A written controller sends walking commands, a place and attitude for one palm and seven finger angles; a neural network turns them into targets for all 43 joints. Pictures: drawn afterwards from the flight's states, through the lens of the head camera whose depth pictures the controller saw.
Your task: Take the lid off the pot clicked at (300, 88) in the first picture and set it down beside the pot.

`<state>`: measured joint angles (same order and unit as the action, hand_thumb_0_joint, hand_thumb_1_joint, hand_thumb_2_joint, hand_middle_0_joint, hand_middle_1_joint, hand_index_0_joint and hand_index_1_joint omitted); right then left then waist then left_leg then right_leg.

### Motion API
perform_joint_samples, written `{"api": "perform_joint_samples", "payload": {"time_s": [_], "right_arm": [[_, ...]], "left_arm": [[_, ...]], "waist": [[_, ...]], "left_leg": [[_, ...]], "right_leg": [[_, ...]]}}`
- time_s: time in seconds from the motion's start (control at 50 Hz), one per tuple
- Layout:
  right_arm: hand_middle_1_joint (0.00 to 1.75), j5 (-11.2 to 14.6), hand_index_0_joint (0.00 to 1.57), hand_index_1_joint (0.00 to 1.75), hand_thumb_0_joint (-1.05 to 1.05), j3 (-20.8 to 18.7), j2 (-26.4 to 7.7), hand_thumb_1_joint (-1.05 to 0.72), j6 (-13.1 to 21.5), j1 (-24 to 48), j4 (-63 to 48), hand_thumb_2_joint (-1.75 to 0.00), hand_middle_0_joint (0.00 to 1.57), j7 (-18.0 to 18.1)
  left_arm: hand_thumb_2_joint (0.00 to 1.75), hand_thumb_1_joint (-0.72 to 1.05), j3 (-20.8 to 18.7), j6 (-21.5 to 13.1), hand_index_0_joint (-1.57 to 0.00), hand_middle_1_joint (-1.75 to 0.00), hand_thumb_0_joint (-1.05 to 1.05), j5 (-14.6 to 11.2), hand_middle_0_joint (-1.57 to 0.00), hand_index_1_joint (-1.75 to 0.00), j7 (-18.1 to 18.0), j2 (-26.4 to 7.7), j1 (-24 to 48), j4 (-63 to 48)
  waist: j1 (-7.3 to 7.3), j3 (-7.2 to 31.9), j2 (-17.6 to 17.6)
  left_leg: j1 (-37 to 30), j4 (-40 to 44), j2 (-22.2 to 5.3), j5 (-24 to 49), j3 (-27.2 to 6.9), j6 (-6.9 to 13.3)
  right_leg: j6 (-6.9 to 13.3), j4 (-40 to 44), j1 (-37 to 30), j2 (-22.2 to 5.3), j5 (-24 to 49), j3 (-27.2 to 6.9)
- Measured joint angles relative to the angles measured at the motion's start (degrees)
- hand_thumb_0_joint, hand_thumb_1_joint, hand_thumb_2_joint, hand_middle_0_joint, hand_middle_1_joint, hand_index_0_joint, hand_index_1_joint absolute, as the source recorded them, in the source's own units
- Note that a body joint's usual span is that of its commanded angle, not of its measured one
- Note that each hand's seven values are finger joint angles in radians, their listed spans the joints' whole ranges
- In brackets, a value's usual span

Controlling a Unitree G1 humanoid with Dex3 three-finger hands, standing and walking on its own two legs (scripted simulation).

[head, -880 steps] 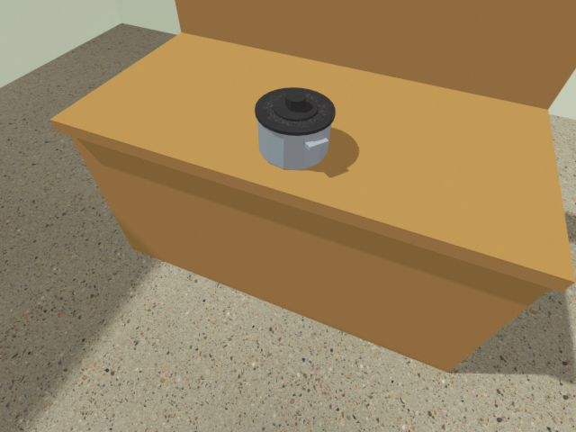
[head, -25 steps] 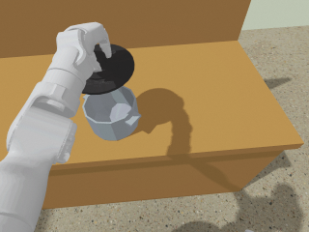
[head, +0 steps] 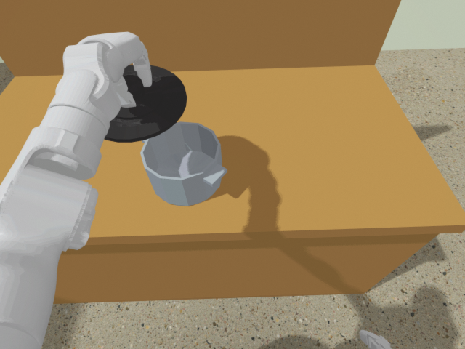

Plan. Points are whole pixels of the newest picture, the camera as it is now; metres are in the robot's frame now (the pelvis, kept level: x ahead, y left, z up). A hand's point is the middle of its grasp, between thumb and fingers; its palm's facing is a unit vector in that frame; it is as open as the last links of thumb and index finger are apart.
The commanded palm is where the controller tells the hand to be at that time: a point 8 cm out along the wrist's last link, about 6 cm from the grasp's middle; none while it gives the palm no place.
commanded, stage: move the lid sideways beside the pot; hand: left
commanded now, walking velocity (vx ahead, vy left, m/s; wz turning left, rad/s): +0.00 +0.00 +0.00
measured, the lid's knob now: (129, 88) +0.52 +0.16 +0.18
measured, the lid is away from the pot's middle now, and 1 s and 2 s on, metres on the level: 0.06 0.18 0.24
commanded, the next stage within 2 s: lower the lid onto the table in 1.60 s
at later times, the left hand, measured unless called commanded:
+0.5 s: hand (96, 82) +0.51 +0.21 +0.20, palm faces -0.30 -0.08 -0.95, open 7.8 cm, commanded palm +0.51 +0.22 +0.26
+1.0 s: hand (56, 94) +0.49 +0.27 +0.19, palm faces -0.34 -0.09 -0.94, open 7.8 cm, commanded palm +0.51 +0.28 +0.26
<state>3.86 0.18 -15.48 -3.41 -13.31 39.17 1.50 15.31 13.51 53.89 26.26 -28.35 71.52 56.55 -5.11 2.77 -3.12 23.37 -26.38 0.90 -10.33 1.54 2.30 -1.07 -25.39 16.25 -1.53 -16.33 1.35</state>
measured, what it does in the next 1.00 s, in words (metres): stands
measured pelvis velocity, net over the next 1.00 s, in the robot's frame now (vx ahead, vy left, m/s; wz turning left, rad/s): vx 0.00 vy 0.01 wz -0.01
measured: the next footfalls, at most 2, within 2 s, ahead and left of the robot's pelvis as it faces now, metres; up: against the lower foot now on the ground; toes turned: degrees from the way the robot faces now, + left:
none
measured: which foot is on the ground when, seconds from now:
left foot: down 0.00-1.00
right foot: down 0.00-1.00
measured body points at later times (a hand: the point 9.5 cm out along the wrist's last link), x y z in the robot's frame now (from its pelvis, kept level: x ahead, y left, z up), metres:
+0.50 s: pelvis +0.00 +0.01 +0.00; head +0.06 +0.00 +0.45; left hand +0.52 +0.21 +0.25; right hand +0.03 -0.26 -0.13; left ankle +0.03 +0.10 -0.74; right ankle -0.05 -0.13 -0.74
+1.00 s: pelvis +0.00 +0.01 +0.00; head +0.07 +0.01 +0.44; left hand +0.50 +0.28 +0.24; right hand +0.07 -0.28 -0.12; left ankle +0.03 +0.10 -0.74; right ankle -0.05 -0.13 -0.74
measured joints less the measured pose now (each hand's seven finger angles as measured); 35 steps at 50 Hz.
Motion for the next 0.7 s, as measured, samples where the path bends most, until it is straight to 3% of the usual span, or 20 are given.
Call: {"api": "perform_joint_samples", "payload": {"time_s": [0.2, 0.4, 0.7], "right_arm": [[0.30, 0.09, 0.21, 0.30, 0.00, -0.35, -1.00, -0.91, 0.42, -1.93, 1.33, -0.90, 0.20, 0.47], [0.30, -0.26, 0.21, 0.30, 0.00, -0.33, -0.66, -0.91, 1.07, -4.85, 2.35, -0.90, 0.20, 0.95], [0.30, 0.07, 0.21, 0.30, 0.00, -0.60, -0.80, -0.91, -1.72, -3.74, 1.20, -0.90, 0.20, 0.74]], "left_arm": [[0.74, 0.23, -0.14, -2.11, -0.63, -1.00, -0.03, 0.42, -0.68, -0.95, -0.18, -1.90, 1.07, 1.90], [0.74, 0.23, -4.24, -4.51, -0.63, -0.99, -0.03, 1.87, -0.68, -0.95, -0.56, -5.58, 1.59, 4.32], [0.74, 0.23, -6.94, -6.80, -0.63, -1.00, -0.02, 2.19, -0.67, -0.95, 1.93, -10.15, -0.40, 3.92]], "waist": [[-0.73, -0.72, 0.34], [-2.03, -0.35, 0.30], [-1.70, -0.29, 0.31]], "left_leg": [[1.37, -0.60, 0.14, 0.19, -0.15, 0.39], [1.93, -0.45, -0.09, -0.10, 0.55, 0.61], [2.28, -1.25, -0.54, -0.88, 0.36, 0.54]], "right_leg": [[-0.29, 0.18, 0.94, -0.12, 0.55, 0.16], [-0.47, 1.06, 1.46, 0.04, 0.96, -0.59], [-0.47, 1.69, 1.15, 0.52, 0.94, -0.48]]}}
